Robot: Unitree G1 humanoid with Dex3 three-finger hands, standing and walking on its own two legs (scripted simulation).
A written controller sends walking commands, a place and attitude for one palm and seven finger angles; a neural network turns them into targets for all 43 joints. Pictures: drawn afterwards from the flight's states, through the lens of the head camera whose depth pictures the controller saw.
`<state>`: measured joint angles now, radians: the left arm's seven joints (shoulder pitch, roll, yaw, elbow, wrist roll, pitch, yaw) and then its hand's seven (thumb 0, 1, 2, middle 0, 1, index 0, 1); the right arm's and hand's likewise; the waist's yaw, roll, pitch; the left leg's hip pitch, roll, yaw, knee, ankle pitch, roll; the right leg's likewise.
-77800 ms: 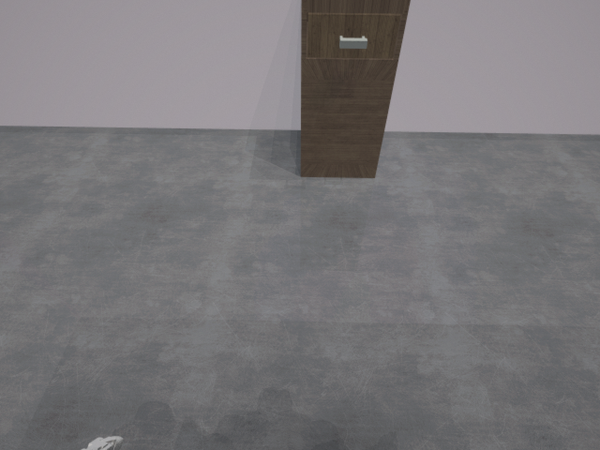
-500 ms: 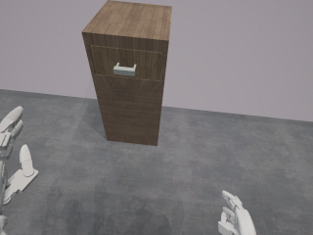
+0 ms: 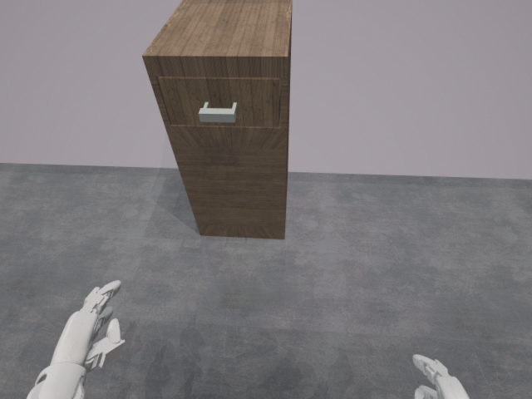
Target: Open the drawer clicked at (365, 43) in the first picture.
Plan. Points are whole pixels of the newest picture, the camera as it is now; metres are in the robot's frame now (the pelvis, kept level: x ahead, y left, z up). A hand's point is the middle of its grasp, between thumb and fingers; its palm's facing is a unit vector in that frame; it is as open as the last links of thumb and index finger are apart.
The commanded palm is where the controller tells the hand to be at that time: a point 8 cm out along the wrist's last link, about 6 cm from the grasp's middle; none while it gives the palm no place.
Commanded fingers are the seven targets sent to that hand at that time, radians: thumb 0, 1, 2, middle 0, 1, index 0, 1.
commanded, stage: let the arm hang, fingers relaxed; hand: left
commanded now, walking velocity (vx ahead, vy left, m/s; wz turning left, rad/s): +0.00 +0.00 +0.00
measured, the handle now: (219, 110) +0.87 +0.20 -0.06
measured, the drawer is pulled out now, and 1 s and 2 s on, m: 0.00 0.00 0.00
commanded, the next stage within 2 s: look to check the result in 0.96 s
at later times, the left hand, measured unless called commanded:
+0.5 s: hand out of the picture +0.01 +0.20 -0.16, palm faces -0.01 -0.96 -0.30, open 7.4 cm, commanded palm none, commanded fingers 0.00 0.90 0.90 -0.20 -0.30 -0.20 -0.30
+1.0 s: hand out of the picture +0.12 +0.20 -0.14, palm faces -0.03 -0.95 -0.31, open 7.4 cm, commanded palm none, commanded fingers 0.00 0.90 0.90 -0.20 -0.30 -0.20 -0.30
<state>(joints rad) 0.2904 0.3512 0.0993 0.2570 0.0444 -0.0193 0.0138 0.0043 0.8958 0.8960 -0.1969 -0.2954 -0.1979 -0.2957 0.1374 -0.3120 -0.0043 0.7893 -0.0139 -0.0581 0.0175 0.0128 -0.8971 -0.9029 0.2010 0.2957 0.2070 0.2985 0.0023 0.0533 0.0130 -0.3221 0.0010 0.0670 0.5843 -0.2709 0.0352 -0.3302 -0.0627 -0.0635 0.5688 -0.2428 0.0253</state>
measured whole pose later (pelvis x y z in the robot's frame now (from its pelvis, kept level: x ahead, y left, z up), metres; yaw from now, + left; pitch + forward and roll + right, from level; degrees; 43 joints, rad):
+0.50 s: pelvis +0.00 -0.03 +0.01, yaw +0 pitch -2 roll +0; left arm 0.22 0.29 0.02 1.13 0.02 0.01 0.00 0.01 0.90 0.89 -0.20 -0.30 -0.20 -0.30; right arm 0.23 -0.27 -0.01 1.09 -0.01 0.01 -0.01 0.01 -0.90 -0.90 0.20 0.30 0.20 0.30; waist 0.00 0.00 0.09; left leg -0.19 0.03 0.04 0.42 -0.19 -0.01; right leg -0.19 -0.02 -0.09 0.40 -0.17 -0.02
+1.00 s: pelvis +0.03 -0.03 +0.02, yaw +0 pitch -2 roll +0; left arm 0.09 0.30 0.01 1.09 0.02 -0.02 0.00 0.01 0.90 0.89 -0.20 -0.30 -0.20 -0.30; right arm 0.14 -0.32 -0.01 1.10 -0.02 0.00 0.00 0.01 -0.90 -0.90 0.20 0.30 0.20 0.30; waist -0.02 0.01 0.06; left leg -0.12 0.03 0.05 0.33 -0.18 -0.02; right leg -0.14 -0.01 -0.09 0.34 -0.18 -0.02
